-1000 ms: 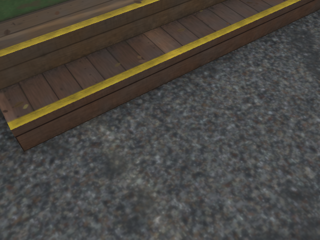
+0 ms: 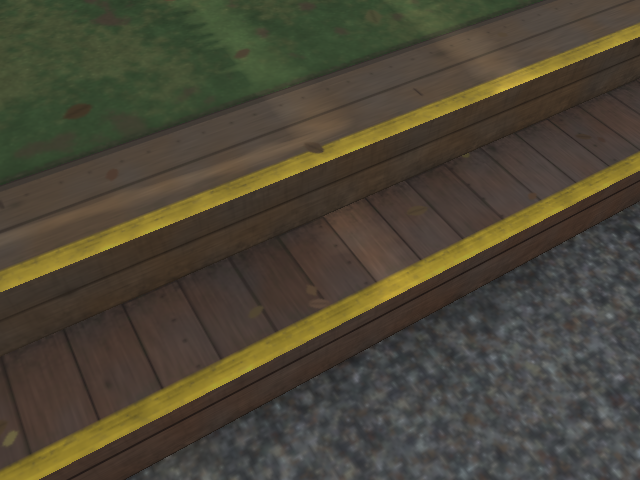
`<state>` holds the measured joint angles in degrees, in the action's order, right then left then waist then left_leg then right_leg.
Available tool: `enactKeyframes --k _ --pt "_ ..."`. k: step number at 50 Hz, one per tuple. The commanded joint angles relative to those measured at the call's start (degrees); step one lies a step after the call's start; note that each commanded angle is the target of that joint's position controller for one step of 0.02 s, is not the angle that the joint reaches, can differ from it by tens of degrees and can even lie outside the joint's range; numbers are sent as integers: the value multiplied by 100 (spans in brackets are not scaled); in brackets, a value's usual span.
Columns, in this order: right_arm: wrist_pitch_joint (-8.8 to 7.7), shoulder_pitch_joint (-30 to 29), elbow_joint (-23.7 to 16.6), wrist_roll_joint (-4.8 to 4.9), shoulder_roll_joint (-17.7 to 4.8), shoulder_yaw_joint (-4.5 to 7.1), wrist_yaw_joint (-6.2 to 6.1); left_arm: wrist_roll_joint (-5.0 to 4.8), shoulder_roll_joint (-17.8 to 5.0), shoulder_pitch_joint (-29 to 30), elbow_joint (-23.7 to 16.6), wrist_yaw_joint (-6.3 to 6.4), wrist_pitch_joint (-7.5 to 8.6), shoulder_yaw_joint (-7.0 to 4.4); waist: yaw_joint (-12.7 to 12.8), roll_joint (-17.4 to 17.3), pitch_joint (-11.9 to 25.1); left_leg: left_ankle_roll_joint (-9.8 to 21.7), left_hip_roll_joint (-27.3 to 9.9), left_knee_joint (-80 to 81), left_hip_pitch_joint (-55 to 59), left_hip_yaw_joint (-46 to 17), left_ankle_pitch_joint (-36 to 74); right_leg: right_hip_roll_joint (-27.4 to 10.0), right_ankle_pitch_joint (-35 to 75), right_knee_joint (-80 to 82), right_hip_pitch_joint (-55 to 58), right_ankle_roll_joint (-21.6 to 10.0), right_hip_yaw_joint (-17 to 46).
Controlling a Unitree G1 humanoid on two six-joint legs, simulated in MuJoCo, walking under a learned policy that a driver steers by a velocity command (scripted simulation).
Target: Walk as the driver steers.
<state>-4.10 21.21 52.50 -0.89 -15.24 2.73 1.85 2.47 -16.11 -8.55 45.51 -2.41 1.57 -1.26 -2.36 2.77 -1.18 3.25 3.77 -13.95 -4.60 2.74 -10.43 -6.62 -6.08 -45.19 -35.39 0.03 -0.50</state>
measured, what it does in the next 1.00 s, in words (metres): walks ahead, turning left: right foot, then left foot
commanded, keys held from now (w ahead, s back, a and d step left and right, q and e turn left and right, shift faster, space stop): w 0.28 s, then w+q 0.42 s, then q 0.30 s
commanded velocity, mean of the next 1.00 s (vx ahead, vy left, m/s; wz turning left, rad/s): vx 0.43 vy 0.00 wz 0.30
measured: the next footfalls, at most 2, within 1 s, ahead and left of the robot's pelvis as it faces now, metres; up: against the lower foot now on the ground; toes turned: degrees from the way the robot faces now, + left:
right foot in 0.16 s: +0.24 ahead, -0.13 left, +0.00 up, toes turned -4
left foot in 0.68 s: +0.47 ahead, +0.05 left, +0.00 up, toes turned +13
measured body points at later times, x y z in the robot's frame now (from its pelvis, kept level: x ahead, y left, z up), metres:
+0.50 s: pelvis +0.26 -0.05 +0.00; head +0.28 -0.06 +0.45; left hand +0.25 +0.21 -0.13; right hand +0.39 -0.30 -0.14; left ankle +0.36 +0.09 -0.69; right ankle +0.20 -0.12 -0.75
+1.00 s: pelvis +0.46 +0.00 -0.01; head +0.50 +0.03 +0.44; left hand +0.53 +0.28 -0.13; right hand +0.57 -0.26 -0.13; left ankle +0.43 +0.04 -0.75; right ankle +0.54 -0.12 -0.60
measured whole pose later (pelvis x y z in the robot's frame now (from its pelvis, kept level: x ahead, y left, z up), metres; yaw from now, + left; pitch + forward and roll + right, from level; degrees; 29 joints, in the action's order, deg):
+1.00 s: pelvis +0.46 +0.00 -0.01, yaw +21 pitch +1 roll -1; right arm -0.7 18.6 51.2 -1.3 -14.7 3.7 -2.2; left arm 2.4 -13.7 -5.3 44.9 1.2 -0.3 -1.4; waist -3.4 2.0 -4.3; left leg 7.2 8.2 -23.7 -11.5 -5.1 -12.7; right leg -2.3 -19.2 -81.5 -44.1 4.1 0.8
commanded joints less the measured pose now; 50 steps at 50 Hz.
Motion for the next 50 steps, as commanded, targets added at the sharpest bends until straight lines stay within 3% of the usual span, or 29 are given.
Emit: enactKeyframes --k 1,3,6,7,8,9,10,11,12,13,15,20,26,28,29,31,32,33,34,35,36,37,38,39,40,42,46,48,50 --pt "-88 -78 -223 12 -869 206 -29 -41 -333 424 -352 -6 45 -26 21 -689 -203 738 -1401 760 -415 -697 872 120 511 801 589 -10 -173" --pt "-83 73 -108 1 -898 217 -72 -39 -395 635 -444 24 69 -42 -20 -702 -232 673 -1587 623 -48 -778 1008 168 402 1086 629 -105 -158" --pt "-53 50 -14 -23 -964 240 -117 -11 -515 428 -420 61 143 -99 122 -750 -198 545 -1731 86 345 -796 1609 329 -276 1433 1037 -316 -224" --pt "-36 1 16 -23 -938 224 -122 18 -526 -20 -278 87 186 -130 364 -643 -39 461 -1611 -516 315 -646 2198 470 -326 1758 1649 -417 -311" --pt "-26 81 36 -47 -759 159 -111 90 -690 -861 43 137 264 -214 642 -330 449 351 -1256 -1669 40 -372 2558 497 -400 1990 2765 -574 -233" --pt "-50 139 -195 44 -425 38 -100 197 -1199 -1804 169 202 319 -343 965 503 1259 140 -796 -3460 -1129 13 1325 -799 -1012 2269 4277 -989 1380" --pt "-61 514 -259 88 -244 15 -105 58 -1741 -2032 332 210 268 -516 786 1737 1513 59 133 -4829 -2761 39 -1917 -1773 -1353 3079 5099 -1514 3645" --pt "8 166 -140 -42 -750 136 -154 -74 -1256 -1573 265 195 225 -409 655 636 905 172 -265 -5280 -3185 -579 -1788 -1490 -1691 3142 4611 -1339 3312" --pt "-2 -75 -151 -22 -688 134 -113 -112 -890 -1117 188 174 232 -315 501 285 409 217 -509 -5242 -3159 -601 -1253 -1260 -1362 3173 4000 -1236 2564" --pt "2 -236 -144 11 -582 104 -90 -97 -624 -841 162 164 258 -242 387 119 189 195 -694 -5004 -2965 -551 -885 -1004 -746 3341 3557 -1102 1992" --pt "121 -163 -20 -83 -403 55 -61 -115 -429 -728 266 194 326 -176 195 246 49 57 -809 -4707 -2530 -501 -612 -710 266 3528 3100 -923 1181" --pt "226 -760 -56 -84 -277 36 28 -139 -512 -1071 588 241 465 -186 226 133 -129 -150 -783 -4371 -2950 -476 129 -626 1308 3756 3162 -913 197" --pt "164 -1939 -449 -75 -61 -106 74 -165 -510 -1177 852 305 498 -147 445 102 -364 -185 -658 -2510 -2622 66 974 -462 1975 3736 3199 -784 -674" --pt "204 -1724 -419 -86 -23 -133 22 -115 -477 -1409 976 364 470 -138 405 284 -152 23 -571 -2675 -2363 312 626 -663 2572 3286 3534 -858 -794" --pt "209 -1692 -437 -106 -92 -120 -1 -109 -475 -1362 975 381 456 -132 345 180 -149 134 -488 -2619 -2261 326 428 -708 3296 3003 3597 -833 -879" --pt "204 -1366 -362 -131 -204 -62 -68 -93 -661 -1204 925 409 397 -176 160 222 24 365 -154 -2465 -1842 505 -137 -755 4908 2140 3770 -766 -1001" --pt "188 -911 -236 -140 -283 -11 -83 -112 -746 -1066 862 396 353 -198 -27 278 225 508 32 -2260 -1443 543 -291 -740 5291 1369 3761 -724 -1052" --pt "157 -155 -22 -178 -363 66 -102 -152 -813 -898 801 377 314 -215 -394 219 537 684 169 -1763 -571 499 -80 -658 4816 233 3391 -631 -1131" --pt "128 626 139 -256 -806 244 -179 -177 -775 -700 630 357 326 -204 -790 -256 839 985 -371 -1296 551 -389 267 -346 3067 -1534 2276 -372 -1195" --pt "146 363 51 -262 -1627 427 -242 -128 30 -1176 357 263 372 -45 -76 -1799 953 1876 -2152 -1140 1669 -3059 2286 753 -2463 -3613 109 -34 -950" --pt "186 408 47 10 -1481 449 -196 -13 -358 -831 335 256 383 -96 -348 -917 1201 2246 -2307 -516 1418 -3789 1723 725 -2299 -3838 -341 -48 212" --pt "211 -91 -70 32 -1212 398 -230 -68 -335 -580 249 256 384 -112 -99 -763 354 2111 -2221 -398 674 -3199 1754 482 -1849 -3913 -572 6 206" --pt "221 -440 -167 64 -838 304 -236 -58 -385 -546 248 265 391 -132 107 -359 -1 1851 -1974 -317 53 -2696 2572 339 -1526 -3588 -389 52 176" --pt "213 -694 -259 83 -689 255 -258 -42 -396 -564 263 291 332 -151 279 -144 -100 1621 -1699 -351 -350 -2158 3553 283 -1406 -3306 -62 127 179" --pt "201 -755 -307 84 -568 215 -278 15 -330 -625 229 284 213 -139 359 -227 16 1497 -1492 -449 -550 -1788 4308 331 -1377 -3350 178 237 84" --pt "141 -581 -269 41 -687 235 -258 53 -191 -681 157 281 27 -116 423 -263 286 1286 -1201 -647 -593 -1351 5218 434 -1231 -3076 301 308 -3" --pt "230 -105 -279 5 -813 280 -366 19 -138 -280 -146 312 -123 -93 174 -539 611 1014 -1087 -961 85 -1485 5516 484 -983 -3048 -438 407 -99" --pt "309 55 -368 -58 -764 275 -449 -14 -6 -94 -236 380 -174 -66 -19 -839 694 1228 -1150 -1030 232 -1763 5281 613 -1206 -4028 -879 434 -198" --pt "351 249 -396 -63 -820 287 -505 -18 -61 320 -506 435 -211 -104 -101 -606 477 1539 -1364 -983 415 -2326 4559 589 -1534 -4793 -1683 449 -37"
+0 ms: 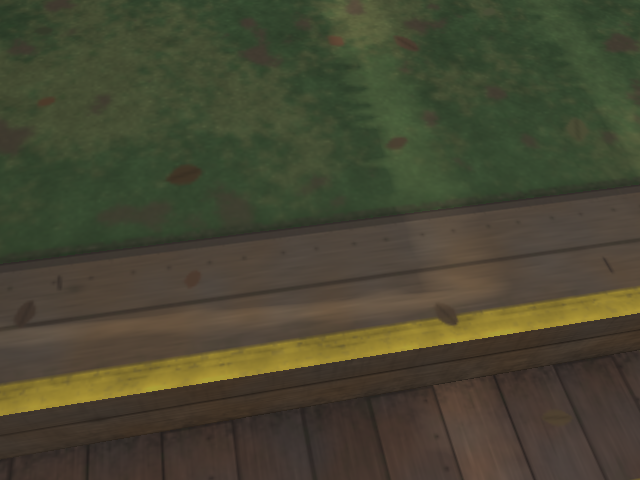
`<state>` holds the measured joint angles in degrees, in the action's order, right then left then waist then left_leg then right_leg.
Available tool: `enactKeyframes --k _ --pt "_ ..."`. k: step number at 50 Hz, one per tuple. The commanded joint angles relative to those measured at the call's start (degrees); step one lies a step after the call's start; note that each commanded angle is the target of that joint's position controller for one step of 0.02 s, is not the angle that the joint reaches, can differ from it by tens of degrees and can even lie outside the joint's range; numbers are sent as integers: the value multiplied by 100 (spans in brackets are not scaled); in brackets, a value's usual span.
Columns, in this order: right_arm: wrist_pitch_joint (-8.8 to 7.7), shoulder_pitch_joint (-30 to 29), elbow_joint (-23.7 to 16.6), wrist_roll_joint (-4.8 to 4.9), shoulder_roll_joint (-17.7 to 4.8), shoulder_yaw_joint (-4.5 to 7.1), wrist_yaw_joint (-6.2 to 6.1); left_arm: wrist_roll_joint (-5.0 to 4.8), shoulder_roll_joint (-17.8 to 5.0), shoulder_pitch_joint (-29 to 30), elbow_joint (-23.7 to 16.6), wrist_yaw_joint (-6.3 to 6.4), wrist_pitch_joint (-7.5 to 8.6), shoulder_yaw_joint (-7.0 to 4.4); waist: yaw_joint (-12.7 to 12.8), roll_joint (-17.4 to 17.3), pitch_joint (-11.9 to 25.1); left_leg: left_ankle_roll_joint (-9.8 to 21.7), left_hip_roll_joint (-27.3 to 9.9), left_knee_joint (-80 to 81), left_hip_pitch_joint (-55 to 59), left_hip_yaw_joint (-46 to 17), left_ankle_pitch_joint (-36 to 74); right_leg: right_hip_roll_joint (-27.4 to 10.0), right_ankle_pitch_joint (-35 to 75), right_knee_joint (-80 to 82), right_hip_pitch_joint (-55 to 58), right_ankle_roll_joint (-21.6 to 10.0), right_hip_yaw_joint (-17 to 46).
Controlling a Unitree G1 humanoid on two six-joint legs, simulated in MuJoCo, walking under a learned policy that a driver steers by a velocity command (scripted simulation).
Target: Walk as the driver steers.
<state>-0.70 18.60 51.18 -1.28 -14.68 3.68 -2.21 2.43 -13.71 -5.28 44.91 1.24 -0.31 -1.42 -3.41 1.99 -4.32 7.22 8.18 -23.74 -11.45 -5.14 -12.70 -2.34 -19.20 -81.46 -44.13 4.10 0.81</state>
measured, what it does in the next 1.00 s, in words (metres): climbs: right foot 0.18 m higher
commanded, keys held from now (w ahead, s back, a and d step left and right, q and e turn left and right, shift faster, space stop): q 0.08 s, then no key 0.32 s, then w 0.60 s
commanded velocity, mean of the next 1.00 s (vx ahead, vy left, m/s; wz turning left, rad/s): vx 0.23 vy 0.00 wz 0.18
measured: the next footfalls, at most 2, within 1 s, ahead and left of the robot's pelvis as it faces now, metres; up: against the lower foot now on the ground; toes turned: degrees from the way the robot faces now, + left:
right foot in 0.38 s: +0.27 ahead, -0.22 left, +0.18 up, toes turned +2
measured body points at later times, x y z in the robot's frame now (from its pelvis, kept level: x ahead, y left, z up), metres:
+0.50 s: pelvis +0.16 -0.11 +0.04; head +0.20 -0.11 +0.49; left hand +0.34 +0.12 -0.04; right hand +0.24 -0.38 -0.09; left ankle +0.00 +0.02 -0.58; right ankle +0.25 -0.21 -0.58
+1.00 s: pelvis +0.16 -0.03 +0.04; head +0.17 -0.02 +0.49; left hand +0.40 +0.21 -0.01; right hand +0.30 -0.29 -0.05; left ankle +0.09 +0.05 -0.66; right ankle +0.22 -0.21 -0.56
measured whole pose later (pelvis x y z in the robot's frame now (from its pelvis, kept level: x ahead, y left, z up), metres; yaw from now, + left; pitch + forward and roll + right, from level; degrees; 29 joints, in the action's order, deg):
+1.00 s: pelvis +0.16 -0.03 +0.04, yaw +8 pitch -1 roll -1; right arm 2.9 14.6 34.7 -1.7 -14.4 2.7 -1.5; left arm 4.4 -11.9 -0.5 32.6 2.6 -1.0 -3.5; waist -6.7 0.5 -0.5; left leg 2.7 -2.5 -47.7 -16.3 7.2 -5.2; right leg -11.5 -43.8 -79.3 -39.9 0.4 -0.4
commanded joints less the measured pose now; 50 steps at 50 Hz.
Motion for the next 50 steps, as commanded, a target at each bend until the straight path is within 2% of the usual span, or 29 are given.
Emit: enactKeyframes --k 1,5,8,9,13,14,16,17,18,19,20,21,22,23,24,25,26,27,28,30,32,35,40,41,45,47,48,49,50 --pt "22 619 -262 -31 -909 199 -129 -1 -307 216 -589 95 -45 -92 -45 -432 647 1223 -1905 26 1323 -1800 4438 144 -377 -1468 -1308 31 -104" --pt "16 935 -253 -41 -941 201 -201 35 -267 652 -1057 75 -91 -47 -118 -332 456 1250 -2015 24 1972 -2223 3571 114 -773 -2127 -2517 -80 7" --pt "-50 1077 -179 -48 -921 150 -237 64 -62 1106 -1488 87 -163 83 -221 -527 259 1129 -2144 177 2145 -2241 3511 115 -1224 -2731 -3224 -242 -72" --pt "-84 1196 -163 -117 -925 149 -240 84 71 1373 -1691 119 -175 120 -415 -946 233 1196 -2292 204 2448 -2340 3635 193 -1764 -3733 -3872 -363 -33" --pt "-150 1326 85 -38 -881 43 -269 103 86 2021 -2413 127 -104 240 -375 -530 -23 748 -2189 736 2163 -1873 2320 1 -2496 -3260 -4322 -536 115" --pt "191 1153 43 715 -322 -163 -480 -282 602 1513 -2590 97 95 526 119 -309 439 171 -2143 432 1620 -2066 2456 -255 -1484 -2173 -3586 -68 315" --pt "541 816 -172 495 -703 -102 -547 -292 464 981 -2441 -66 230 512 325 -142 1276 117 -1855 806 668 -1652 2716 -231 389 -871 -1209 182 -220" --pt "638 383 -310 637 -1276 86 -497 -228 661 1265 -2634 -71 236 600 562 -599 1226 233 -1856 1456 -208 -1395 3021 -87 -919 643 241 -34 -687" --pt "659 748 -214 670 -1437 185 -449 -242 538 1496 -2648 -53 240 505 405 -827 1203 192 -1795 1363 -197 -1279 3684 153 -1098 1127 1096 -117 -948" --pt "642 902 -136 633 -1469 186 -445 -320 279 1123 -2489 -19 210 362 584 -954 1330 49 -1786 970 409 -1199 4379 342 -1045 1918 1440 -221 -901" --pt "415 1171 -41 423 -1264 127 -267 -272 -197 -68 -1950 -34 266 85 854 -1064 2152 -44 -1498 -27 648 -619 7728 653 -11 1628 2662 -689 -528" --pt "76 875 -504 338 -1315 226 31 4 -515 -1928 -1368 57 52 -53 1274 314 2839 -633 -924 -1950 -919 -109 5348 -722 1864 2243 4603 -1560 1781" --pt "-94 410 -630 219 -882 168 213 61 -1124 -2717 -1040 173 -72 -221 1625 2153 3611 -758 115 -3968 -1078 -413 -856 -1760 2846 4366 4831 -2212 4222" --pt "-163 640 -426 -89 -457 111 354 -52 -1131 -1991 -968 219 -196 -326 1229 1651 3079 -774 338 -6325 -1841 -1330 -1344 -1830 1136 5099 4086 -2383 5486" --pt "-130 257 -610 -223 -42 35 383 -29 -933 -1238 -927 225 -257 -306 819 981 2088 -671 28 -7096 -2635 -1158 -952 -1579 -1347 5311 3192 -2090 5190" --pt "-37 -353 -960 -329 349 -102 266 272 -230 -1004 -737 287 -197 -139 673 653 1168 -600 -28 -7466 -3180 -780 -1172 -1202 -1771 4357 2663 -1279 3317" --pt "39 -484 -1042 -382 587 -181 143 273 179 -815 -489 287 -118 -36 381 508 440 -522 -86 -7915 -3656 -640 -1381 -888 -1207 3960 2114 -1083 2276" --pt "148 174 -889 -365 451 -164 102 297 437 -562 -468 250 -32 28 -128 296 723 -572 -8 -8172 -3549 -295 -1096 -835 -887 3805 2204 -943 1656" --pt "264 264 -829 -318 278 -131 73 285 486 -400 -327 184 4 27 -303 56 764 -647 24 -8372 -3188 146 -912 -783 -1163 4043 1804 -899 1290" --pt "383 210 -993 -200 33 -100 76 240 249 20 -260 39 134 -50 -583 353 686 -728 47 -8695 -2845 264 -846 -1039 -1673 4193 1017 -1032 1310" --pt "494 -86 -1166 -208 -188 -30 43 216 57 221 -297 2 262 -103 -635 187 387 -729 -83 -8769 -2714 281 -615 -1146 -1976 4259 433 -1012 1133" --pt "591 -331 -1359 -247 -263 28 50 205 -352 16 -343 29 367 -249 -477 147 500 -740 -173 -8450 -2957 447 -145 -1295 -1714 4223 1067 -1115 1149" --pt "638 -1322 -1950 -295 -131 -9 78 181 -381 -347 -730 115 290 -359 195 555 831 -792 -392 -7839 -3884 30 -503 -1763 -784 3803 2529 -1235 1568" --pt "647 -1164 -1900 -249 -100 -1 63 247 -520 -284 -776 89 288 -377 131 529 895 -858 -275 -7910 -3657 654 -447 -1710 -868 3703 2520 -1215 1343" --pt "653 -784 -2070 -118 -99 -52 76 348 -477 617 -1394 129 251 -338 -220 819 770 -679 -759 -6190 -2751 814 -1459 -1903 -831 3107 1588 -1078 1224" --pt "586 264 -1789 6 -6 -76 35 351 -426 1201 -1708 161 155 -332 -722 648 863 -399 -1015 -3337 -1008 1159 -1140 -1568 -891 2388 880 -778 527" --pt "528 1010 -1475 36 -7 -50 19 221 -276 1337 -1767 166 39 -296 -958 407 801 -290 -1066 -1969 -65 1376 93 -1308 -637 1447 489 -743 128" --pt "325 1705 -1065 -32 142 -116 40 124 158 1683 -1935 84 -89 -146 -1255 -712 201 -377 -905 117 -7 1729 1807 -655 -1061 -297 404 -656 -654" --pt "134 1447 -751 -21 517 -261 186 26 606 1352 -1921 189 -205 -47 -849 -1337 -402 -372 -1082 1790 -51 1800 3420 365 -2562 -1696 171 -990 -634"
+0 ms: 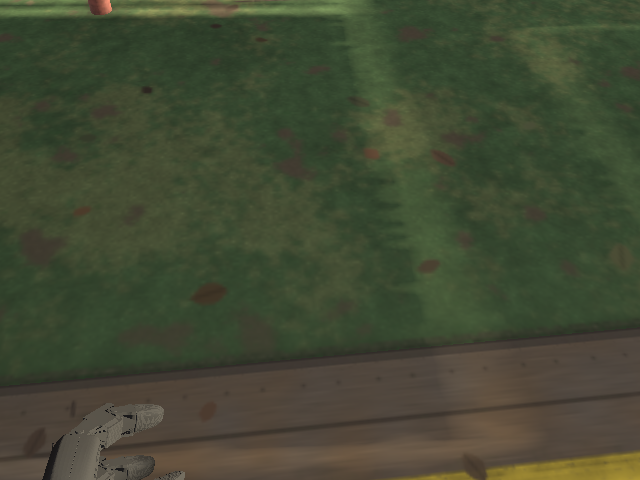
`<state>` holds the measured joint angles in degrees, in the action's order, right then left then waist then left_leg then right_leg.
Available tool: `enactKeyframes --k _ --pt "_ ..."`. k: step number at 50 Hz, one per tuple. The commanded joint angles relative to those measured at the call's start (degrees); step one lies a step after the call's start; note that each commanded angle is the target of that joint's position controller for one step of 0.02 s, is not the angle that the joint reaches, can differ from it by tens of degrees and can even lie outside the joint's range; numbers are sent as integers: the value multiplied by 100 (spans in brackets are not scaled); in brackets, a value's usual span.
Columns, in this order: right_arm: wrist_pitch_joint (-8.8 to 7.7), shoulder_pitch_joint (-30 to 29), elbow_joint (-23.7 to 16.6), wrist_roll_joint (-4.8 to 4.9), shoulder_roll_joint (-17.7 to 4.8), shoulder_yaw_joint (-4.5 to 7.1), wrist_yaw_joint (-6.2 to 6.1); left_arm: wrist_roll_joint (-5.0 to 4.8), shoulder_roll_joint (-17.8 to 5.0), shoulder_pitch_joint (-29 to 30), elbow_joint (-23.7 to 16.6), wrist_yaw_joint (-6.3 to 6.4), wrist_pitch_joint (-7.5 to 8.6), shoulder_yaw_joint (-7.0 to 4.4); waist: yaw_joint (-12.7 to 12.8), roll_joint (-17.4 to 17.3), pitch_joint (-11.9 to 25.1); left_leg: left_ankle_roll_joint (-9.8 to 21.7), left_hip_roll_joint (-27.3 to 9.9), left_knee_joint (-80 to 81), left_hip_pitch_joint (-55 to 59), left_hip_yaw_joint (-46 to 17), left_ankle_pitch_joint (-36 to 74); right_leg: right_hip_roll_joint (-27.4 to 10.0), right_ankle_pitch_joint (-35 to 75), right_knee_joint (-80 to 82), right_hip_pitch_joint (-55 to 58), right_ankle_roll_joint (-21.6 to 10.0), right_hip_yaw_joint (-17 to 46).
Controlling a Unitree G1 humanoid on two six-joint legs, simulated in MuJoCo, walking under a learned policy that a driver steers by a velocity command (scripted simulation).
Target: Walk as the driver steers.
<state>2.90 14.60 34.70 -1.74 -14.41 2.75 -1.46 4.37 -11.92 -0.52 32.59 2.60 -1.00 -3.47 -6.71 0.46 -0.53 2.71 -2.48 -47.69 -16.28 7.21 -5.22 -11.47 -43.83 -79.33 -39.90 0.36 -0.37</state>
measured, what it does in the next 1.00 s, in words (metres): climbs, turning right: left foot 0.18 m lower, then right foot 0.17 m higher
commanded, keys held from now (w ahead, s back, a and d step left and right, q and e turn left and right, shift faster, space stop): w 0.18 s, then w+e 0.80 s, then e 0.02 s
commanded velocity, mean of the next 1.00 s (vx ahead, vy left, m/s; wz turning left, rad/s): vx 0.49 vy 0.00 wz -0.35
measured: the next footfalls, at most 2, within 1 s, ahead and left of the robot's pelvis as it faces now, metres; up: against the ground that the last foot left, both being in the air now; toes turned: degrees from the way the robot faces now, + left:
left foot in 0.02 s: -0.04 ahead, +0.10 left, -0.18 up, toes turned +6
right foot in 0.34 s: +0.18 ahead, +0.01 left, +0.00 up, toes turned -5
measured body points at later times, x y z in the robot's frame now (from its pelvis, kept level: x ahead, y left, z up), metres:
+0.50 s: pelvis +0.12 +0.06 +0.07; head +0.14 +0.07 +0.52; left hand +0.17 +0.30 -0.08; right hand +0.22 -0.22 -0.03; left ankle +0.13 +0.26 -0.35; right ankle +0.14 +0.02 -0.61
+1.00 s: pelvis +0.37 +0.13 +0.21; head +0.37 +0.11 +0.66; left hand +0.54 +0.34 +0.08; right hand +0.44 -0.14 +0.10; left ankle +0.43 +0.20 -0.43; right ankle +0.25 +0.02 -0.32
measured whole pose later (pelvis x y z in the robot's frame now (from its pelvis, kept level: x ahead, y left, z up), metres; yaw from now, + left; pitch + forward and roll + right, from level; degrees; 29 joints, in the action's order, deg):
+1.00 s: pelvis +0.37 +0.13 +0.21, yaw -23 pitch +6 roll +4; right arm -5.8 7.8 44.7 -1.9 -11.2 -1.5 2.2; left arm 3.3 -15.4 -16.7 53.5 -5.4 6.2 -1.9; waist -0.5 2.3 7.5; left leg 4.0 -1.1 -67.9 -41.2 11.6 -33.1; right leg 3.3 -1.6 -99.3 -45.3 -7.3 11.7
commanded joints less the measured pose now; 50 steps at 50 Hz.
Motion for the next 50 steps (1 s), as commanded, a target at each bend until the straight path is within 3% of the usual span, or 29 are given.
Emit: enactKeyframes --k 1,2,3,5,6,7,11,13,16,18,19,20,21,22,23,24,25,26,29,31,35,38,42,43,44,45,47,49,50 --pt "-404 1521 855 -73 820 -383 311 -263 862 587 -556 166 -220 221 -181 -851 -815 151 -116 3738 445 120 2433 2081 -194 -3977 -852 -936 175" --pt "-533 1210 563 -215 -33 -418 384 -582 1310 124 -806 74 -162 200 774 -1182 -246 -263 -937 844 1333 -1150 8174 2502 -128 -6229 -2586 -616 1029" --pt "-564 1241 632 -246 -918 42 338 -380 1199 -659 -1036 90 54 234 1302 -1183 732 -362 -1647 1108 2182 -2393 8012 2012 1578 -6261 -3384 -456 963" --pt "-633 1010 641 -59 -1385 318 72 -6 857 848 -1484 56 244 346 835 -1307 272 723 -2755 3579 2457 -4701 849 1427 1739 -6978 -5306 -144 293" --pt "-743 859 786 -98 -791 134 -13 -14 292 1966 -1579 25 244 219 574 -267 -684 858 -2682 3894 2552 -4728 -575 1156 1588 -6848 -6045 -243 486" --pt "-765 1356 1119 -74 -237 -11 -111 55 177 2502 -1602 -137 225 182 287 300 -1025 764 -2199 3882 2395 -3867 -166 1036 1769 -6384 -6084 -320 402" --pt "-671 1663 1696 -50 30 -5 -262 -325 627 2104 -1779 -392 -36 420 499 39 -742 379 -1030 4474 1288 -1521 586 968 1739 -3142 -3490 -582 -332" --pt "-554 1798 1746 175 206 -95 -363 -414 779 1955 -1488 -369 -105 582 412 183 -358 176 -630 4829 1334 -260 4907 1325 893 -666 -1494 -812 -1569" --pt "-711 1072 1318 263 -1060 196 -314 -488 197 -836 -474 -124 -350 309 1623 -1289 1751 358 -1403 2187 2275 62 11836 2073 716 309 982 -983 -1502" --pt "-804 582 877 466 -1335 407 -86 -404 -417 -1914 85 -255 -250 59 2000 -883 2256 512 -1115 -284 1416 -50 9727 2194 1079 2607 2738 -1190 254" --pt "-278 669 1308 -1010 -119 34 1163 -316 -321 -3382 504 -459 -723 222 2371 1051 2161 721 690 -4881 -2731 -2040 1453 919 3918 4513 4592 -2570 5326" --pt "-297 411 1024 -217 -660 390 1201 100 -1088 -2712 381 -583 -707 -17 2268 33 1013 974 1763 -7995 -4509 -3929 1360 -154 3336 5719 3407 -2262 6896" --pt "-343 321 908 152 -593 379 1024 42 -1069 -2222 850 -775 -576 2 1662 -882 -52 1040 1929 -8602 -5481 -4387 2002 -60 2592 5621 2746 -1689 5898" --pt "-410 338 657 -95 -266 171 881 -102 -635 -1606 1257 -970 -269 129 1009 -968 -50 999 1631 -8248 -5578 -3854 1706 194 2116 5485 2463 -1780 4602" --pt "-445 324 498 -374 -140 3 725 31 140 -1250 1704 -1054 6 398 484 -989 85 1047 1508 -8170 -5811 -3569 1251 517 1890 5447 2379 -1840 3321" --pt "-363 500 462 -350 -55 -163 569 298 545 -1042 2018 -1071 204 519 38 -757 120 1176 1163 -8044 -5857 -3163 1399 752 2090 5379 1860 -1589 2339" --pt "-283 768 536 -136 11 -251 511 159 601 -586 2006 -1039 446 480 -260 -449 -41 1065 671 -7786 -5632 -2479 966 861 2244 5582 1049 -1416 1581" --pt "-327 657 413 -36 142 -328 439 -4 549 -616 2055 -965 699 434 -315 -308 11 843 370 -7344 -5513 -1824 563 1105 2484 5697 702 -1290 1024" --pt "-459 -437 32 3 481 -641 512 265 313 -2717 2849 -791 882 551 445 214 -34 643 -3 -8395 -6352 -1225 71 1167 2295 5685 907 -1161 1539" --pt "-373 -1295 -170 -71 120 -623 528 366 -120 -3152 2863 -893 871 552 709 270 37 431 -161 -7115 -6112 -972 512 1206 2140 5844 726 -1284 1725" --pt "-221 -2545 -349 -275 175 -654 433 66 -260 -3808 2724 -1002 907 627 1206 745 176 148 -266 -5845 -6489 -282 -900 338 2123 6354 1784 -1877 2848" --pt "-313 -2583 -274 -389 338 -668 494 -224 -267 -3140 2264 -998 924 637 1002 858 191 158 -136 -4299 -4856 29 -2102 -69 3857 6786 1898 -1786 2489" --pt "-563 -2023 -465 -70 -184 -436 514 -227 -1304 -2581 1889 -907 978 216 427 1377 1044 276 597 -2139 -2478 89 -2750 -285 9805 5978 3414 -1516 1906" --pt "-712 -816 -146 49 -314 -351 410 -109 -1205 -2531 1886 -892 991 113 -31 738 1864 652 319 -1590 -751 -1025 -1380 139 10731 4196 2939 -1101 1629" --pt "-774 420 205 -5 -548 -331 312 95 -245 -2917 1665 -895 1039 286 -103 -1419 3439 1832 -994 -124 1977 -4178 -1711 1148 7294 2192 253 -816 1607" --pt "-752 1334 342 -167 -922 -229 206 -93 -198 -2200 1625 -931 955 227 -629 -2233 2650 2095 -1656 1657 1982 -6676 -3116 1954 3586 -369 -1554 -569 2136" --pt "-924 492 825 -50 -857 -219 384 -288 -244 -1800 1831 -853 905 140 77 -897 414 1641 -1662 1890 -405 -5447 -4217 1452 4583 -3000 -2628 -643 1663" --pt "-881 -28 1309 56 456 -436 393 -50 -47 -1476 1598 -767 782 257 629 306 599 1495 -1743 1769 -730 -3995 -2799 1151 4263 -3299 -2569 -863 1293" --pt "-882 -301 1499 35 999 -569 337 -49 76 -1332 1580 -767 675 311 930 224 565 1268 -1598 1942 -982 -3548 -2089 1014 4280 -3317 -2522 -1006 1348"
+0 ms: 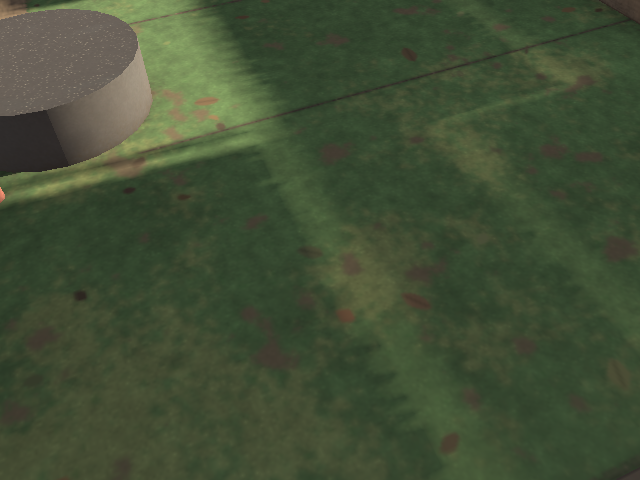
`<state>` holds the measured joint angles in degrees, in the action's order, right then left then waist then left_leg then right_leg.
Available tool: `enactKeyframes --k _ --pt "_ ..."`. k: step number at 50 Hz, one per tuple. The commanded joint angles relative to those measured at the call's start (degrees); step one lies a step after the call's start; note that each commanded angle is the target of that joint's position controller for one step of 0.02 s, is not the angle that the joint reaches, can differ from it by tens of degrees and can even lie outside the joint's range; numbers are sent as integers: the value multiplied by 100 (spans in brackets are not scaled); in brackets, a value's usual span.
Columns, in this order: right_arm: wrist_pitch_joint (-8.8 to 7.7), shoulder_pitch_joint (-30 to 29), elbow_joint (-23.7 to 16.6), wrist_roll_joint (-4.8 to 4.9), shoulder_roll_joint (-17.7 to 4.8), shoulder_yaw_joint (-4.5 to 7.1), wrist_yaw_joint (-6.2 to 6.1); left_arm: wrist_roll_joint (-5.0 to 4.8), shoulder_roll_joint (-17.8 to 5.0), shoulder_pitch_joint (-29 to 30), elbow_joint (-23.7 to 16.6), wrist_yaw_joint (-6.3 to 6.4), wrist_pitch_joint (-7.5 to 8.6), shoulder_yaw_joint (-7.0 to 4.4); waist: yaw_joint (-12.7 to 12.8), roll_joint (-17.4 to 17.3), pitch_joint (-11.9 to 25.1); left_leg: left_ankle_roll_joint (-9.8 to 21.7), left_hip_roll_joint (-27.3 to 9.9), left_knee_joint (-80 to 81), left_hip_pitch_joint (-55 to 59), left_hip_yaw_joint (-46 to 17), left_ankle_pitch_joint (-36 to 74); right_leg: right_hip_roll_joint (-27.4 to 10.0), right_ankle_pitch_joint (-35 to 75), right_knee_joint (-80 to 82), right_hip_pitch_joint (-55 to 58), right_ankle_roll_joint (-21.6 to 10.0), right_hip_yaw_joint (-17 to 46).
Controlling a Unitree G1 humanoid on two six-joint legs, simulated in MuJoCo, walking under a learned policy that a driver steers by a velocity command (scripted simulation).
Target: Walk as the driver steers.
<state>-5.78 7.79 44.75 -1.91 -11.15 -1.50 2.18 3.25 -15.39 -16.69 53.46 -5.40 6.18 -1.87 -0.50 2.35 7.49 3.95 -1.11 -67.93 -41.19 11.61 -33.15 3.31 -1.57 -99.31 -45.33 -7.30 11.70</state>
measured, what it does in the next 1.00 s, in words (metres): climbs: right foot, then left foot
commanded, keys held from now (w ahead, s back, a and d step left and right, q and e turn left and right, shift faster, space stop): e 0.26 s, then no key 0.18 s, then q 0.56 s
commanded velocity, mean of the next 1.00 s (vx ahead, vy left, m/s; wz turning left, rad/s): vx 0.11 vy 0.00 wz -0.08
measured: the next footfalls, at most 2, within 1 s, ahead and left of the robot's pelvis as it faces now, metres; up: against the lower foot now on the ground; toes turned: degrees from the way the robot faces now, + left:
right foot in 0.36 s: +0.25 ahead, -0.10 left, +0.00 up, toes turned +0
left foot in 0.68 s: +0.27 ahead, +0.14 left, +0.00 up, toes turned -8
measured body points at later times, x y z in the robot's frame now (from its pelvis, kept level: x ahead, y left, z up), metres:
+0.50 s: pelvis +0.19 -0.01 +0.09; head +0.20 -0.01 +0.54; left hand +0.35 +0.25 -0.02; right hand +0.31 -0.30 +0.00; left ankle +0.11 +0.15 -0.52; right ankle +0.25 -0.10 -0.64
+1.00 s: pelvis +0.18 +0.00 +0.09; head +0.21 -0.01 +0.54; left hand +0.37 +0.26 +0.01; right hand +0.31 -0.28 -0.02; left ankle +0.21 +0.14 -0.60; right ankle +0.21 -0.10 -0.64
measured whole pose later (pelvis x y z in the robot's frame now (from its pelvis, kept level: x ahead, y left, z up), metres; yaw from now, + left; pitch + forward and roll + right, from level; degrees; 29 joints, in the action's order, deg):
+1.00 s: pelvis +0.18 +0.00 +0.09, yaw +1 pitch +2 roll +0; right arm 1.7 10.5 41.9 1.2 -16.0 4.7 -2.6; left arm 1.4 -12.7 -4.3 42.6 2.0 1.0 -3.0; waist -1.3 -2.4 -0.7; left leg -1.1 2.5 -51.0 -28.8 -5.5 -27.2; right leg 1.1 -14.5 -32.4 -19.8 -2.5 -1.8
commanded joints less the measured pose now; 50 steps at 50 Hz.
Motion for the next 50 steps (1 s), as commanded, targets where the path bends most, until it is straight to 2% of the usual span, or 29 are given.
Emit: enactKeyframes --k 1,3,5,6,9,12,16,17,18,19,20,21,22,23,24,27,28,30,33,35,36,37,39,42,46,47,48,49,50 --pt "-58 113 589 29 861 -188 -78 5 507 375 -525 38 -118 165 499 -29 -414 959 -1604 4103 1370 -3429 1289 -534 -225 -1000 -2039 -312 205" --pt "-207 -189 666 -117 637 -110 -166 -89 245 740 -649 -4 -31 109 740 6 -381 524 -1106 4428 1139 -1874 2407 -672 -25 267 -1536 -318 -236" --pt "-220 -826 336 -147 5 68 -223 -193 -163 1455 -902 -97 92 -59 646 -214 -235 425 -768 5005 855 -637 3390 -697 -273 1872 -329 34 -886" --pt "-342 -759 271 -162 -178 75 -283 -167 -201 1544 -944 -184 162 -111 672 -646 -152 193 -737 5106 1213 -435 4384 -704 -80 1822 -131 175 -1029" --pt "-369 28 362 -208 -979 317 -455 -220 -100 1877 -1079 -258 137 -57 256 -372 -51 -21 -1025 5156 3180 -141 5998 -707 -181 3449 -537 351 -1131" --pt "-331 40 205 -202 -1242 491 -350 -306 -176 1561 -1005 -217 9 -119 335 -646 -128 42 -963 5062 3378 292 7146 -447 57 4717 733 385 -1469" --pt "-223 90 122 -100 -1324 647 -259 -225 -540 921 -740 134 63 -282 406 -712 -292 -190 -1161 4010 4646 87 7961 -81 -19 6643 1196 521 -1476" --pt "-104 142 175 -25 -1236 640 -212 -276 -708 611 -575 251 146 -360 506 -564 -226 -292 -985 3441 4826 129 7703 138 1037 7805 1749 344 -1586" --pt "-19 688 291 -106 -891 564 -90 -121 -782 363 -516 462 180 -434 379 -362 254 -539 -881 2642 4108 -98 6433 10 2270 7626 3231 -62 -1227" --pt "18 1192 169 -236 -155 374 -8 -5 -1132 22 -571 674 150 -507 2 681 1409 -1134 -394 1007 2397 45 2114 -1062 5844 6555 5566 -1401 -109" --pt "-9 1505 -86 -69 -113 320 26 -175 -1419 -317 -671 664 49 -564 214 1137 2547 -1415 402 -693 1025 -811 -1136 -2528 5732 7328 7027 -2736 2475" --pt "31 319 -172 44 -392 359 185 -50 -1358 -294 -448 667 64 -664 736 -1 1201 -1154 251 -1735 87 -1697 -487 -2331 4392 7681 6044 -1915 2274" --pt "23 -351 -299 21 -901 508 94 -184 -1131 235 -483 642 54 -662 682 -137 426 -975 43 -2009 -314 -1778 -121 -1914 3274 7676 4960 -1363 1189" --pt "22 4 -172 -127 -1208 602 -30 -316 -607 1143 -791 596 61 -435 137 -262 471 -821 -320 -1496 126 -1812 298 -1806 2895 7803 4027 -1187 735" --pt "6 202 -96 -313 -938 539 -57 -421 -63 1616 -904 527 75 -204 -252 -332 173 -776 -573 -784 844 -1848 360 -1582 2463 8006 2875 -971 383" --pt "140 1184 396 -125 -542 519 216 -370 -365 2385 -1242 376 96 -203 -806 -269 61 -1199 -436 98 2989 -1298 1123 -883 1253 8277 777 -362 -627" --pt "278 126 2 465 -191 336 -258 -204 -319 1467 -834 510 -81 -174 -130 -145 -194 -776 -450 1684 1937 -1147 1014 -1238 1354 8302 1795 -586 -504" --pt "364 191 136 411 -325 281 -547 -65 -441 820 -685 627 -237 -161 68 56 286 -652 -357 2456 2293 -1180 1194 -1503 1509 7957 2504 -739 -214" --pt "468 460 166 270 -855 453 -501 -347 -767 876 -821 755 -472 -252 -54 471 326 -378 -38 3428 2541 -928 2047 -1438 -793 7772 2753 -409 -207" --pt "566 155 -105 100 -1227 522 -499 -377 -539 774 -843 853 -543 -245 205 -447 -184 162 -741 4184 2413 -1989 2566 -894 -2269 7043 2173 223 -690" --pt "606 71 -140 180 -1400 638 -478 -310 -281 978 -915 863 -531 -222 219 -1487 -454 590 -1041 4689 2183 -2647 1998 -152 -2142 6510 1922 588 -1535" --pt "584 183 -201 176 -1328 670 -461 -249 -274 1343 -999 859 -532 -228 -34 -1635 -638 771 -1254 5085 2060 -3281 1599 64 -1905 5914 1780 699 -1507" --pt "491 187 -292 90 -1212 695 -488 -337 -144 1442 -1044 811 -523 -247 -99 -1590 -508 883 -1323 4894 2425 -3544 2654 -55 -2392 4996 1459 763 -1108" --pt "485 28 -486 274 -1167 737 -515 -383 6 1396 -1181 734 -441 -197 -4 -1024 -133 786 -1148 4363 2967 -3383 4157 -218 -2639 5255 1466 817 -907" --pt "721 28 -668 357 -1011 717 -542 -435 -204 890 -1144 710 -408 -256 241 -1043 105 321 -483 3850 2281 -3031 3238 -303 -697 7566 3530 760 -1047" --pt "711 126 -782 318 -611 619 -522 -269 -731 757 -1215 767 -466 -371 145 155 121 -37 30 2709 1150 -2424 1840 -1513 320 7730 4320 256 56" --pt "679 232 -950 311 -639 617 -521 -98 -966 762 -1267 741 -503 -424 138 1867 7 -362 528 1665 250 -1462 -201 -2743 1260 8101 4072 -763 1289" --pt "645 219 -848 244 -1118 769 -462 -54 -591 792 -1453 771 -486 -327 242 1214 7 -572 210 272 166 -1695 -364 -2912 1246 8184 4026 -1140 1402" --pt "657 283 -743 334 -1239 844 -410 -72 -405 1074 -1593 808 -465 -281 115 583 -109 -653 145 -347 106 -1760 -26 -2599 750 8096 3873 -948 921"
Velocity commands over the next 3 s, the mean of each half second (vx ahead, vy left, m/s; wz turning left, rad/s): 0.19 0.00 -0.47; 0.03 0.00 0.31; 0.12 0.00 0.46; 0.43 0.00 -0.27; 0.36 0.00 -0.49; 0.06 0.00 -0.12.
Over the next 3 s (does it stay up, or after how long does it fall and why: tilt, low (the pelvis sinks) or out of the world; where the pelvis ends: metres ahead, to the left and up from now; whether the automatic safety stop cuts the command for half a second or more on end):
stays up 0.75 0.12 0.09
